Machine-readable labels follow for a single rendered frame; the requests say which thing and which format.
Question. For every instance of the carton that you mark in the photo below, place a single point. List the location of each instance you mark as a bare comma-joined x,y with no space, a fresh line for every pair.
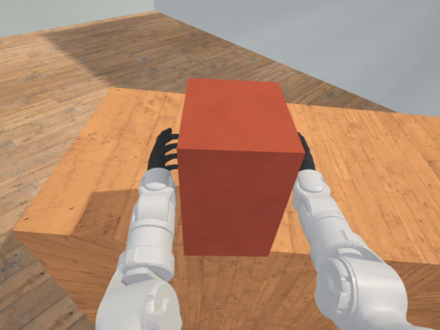
238,156

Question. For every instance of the pedestal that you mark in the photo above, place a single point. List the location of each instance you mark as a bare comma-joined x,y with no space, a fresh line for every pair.
383,170

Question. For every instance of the robot left upper arm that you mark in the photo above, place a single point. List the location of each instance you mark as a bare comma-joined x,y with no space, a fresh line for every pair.
148,305

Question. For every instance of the robot right upper arm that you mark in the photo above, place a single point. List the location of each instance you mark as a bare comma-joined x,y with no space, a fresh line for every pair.
358,294

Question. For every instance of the robot right hand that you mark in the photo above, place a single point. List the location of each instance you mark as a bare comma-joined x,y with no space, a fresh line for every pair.
307,162

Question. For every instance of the robot left hand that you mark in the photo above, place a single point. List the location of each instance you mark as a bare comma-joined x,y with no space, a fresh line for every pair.
157,158

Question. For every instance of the right robot forearm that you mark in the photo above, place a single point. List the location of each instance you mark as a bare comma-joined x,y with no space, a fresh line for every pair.
323,224

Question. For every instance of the left robot forearm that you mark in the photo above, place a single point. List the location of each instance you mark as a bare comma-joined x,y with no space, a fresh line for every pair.
148,254

